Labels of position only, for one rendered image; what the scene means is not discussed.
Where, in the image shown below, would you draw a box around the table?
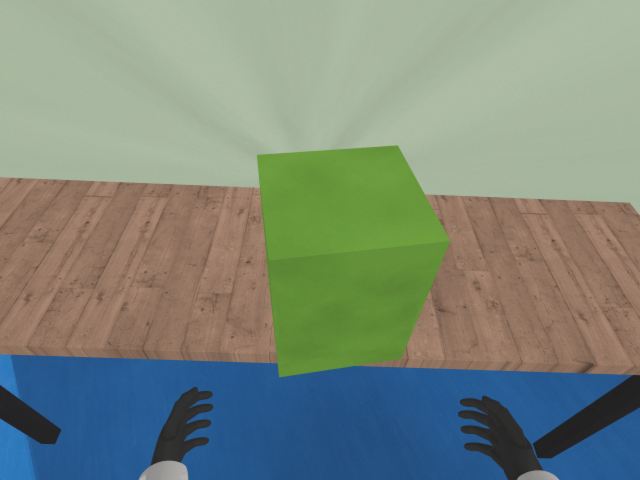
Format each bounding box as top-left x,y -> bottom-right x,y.
0,177 -> 640,458

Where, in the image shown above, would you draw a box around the right robot hand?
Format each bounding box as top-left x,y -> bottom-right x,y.
458,396 -> 544,480

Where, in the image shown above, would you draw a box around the carton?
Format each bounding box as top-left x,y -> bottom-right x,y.
257,145 -> 450,377

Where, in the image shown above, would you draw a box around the left robot hand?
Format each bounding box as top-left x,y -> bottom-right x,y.
151,387 -> 213,465

